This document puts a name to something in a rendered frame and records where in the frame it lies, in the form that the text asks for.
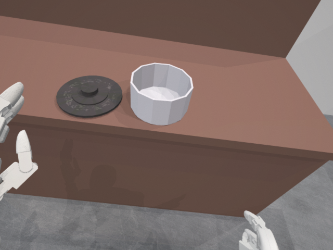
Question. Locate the robot right hand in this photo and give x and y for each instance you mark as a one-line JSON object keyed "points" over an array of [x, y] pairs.
{"points": [[263, 240]]}

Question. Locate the table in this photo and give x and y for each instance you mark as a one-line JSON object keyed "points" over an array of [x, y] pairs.
{"points": [[251, 132]]}

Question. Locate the knob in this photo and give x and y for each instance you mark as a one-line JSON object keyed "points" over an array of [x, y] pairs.
{"points": [[89, 89]]}

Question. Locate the pot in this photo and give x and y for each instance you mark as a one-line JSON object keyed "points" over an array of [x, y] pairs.
{"points": [[160, 93]]}

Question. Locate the lid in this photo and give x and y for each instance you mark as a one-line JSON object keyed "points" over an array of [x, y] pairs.
{"points": [[71, 100]]}

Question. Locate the robot left hand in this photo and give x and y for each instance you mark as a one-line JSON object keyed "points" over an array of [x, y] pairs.
{"points": [[11, 101]]}

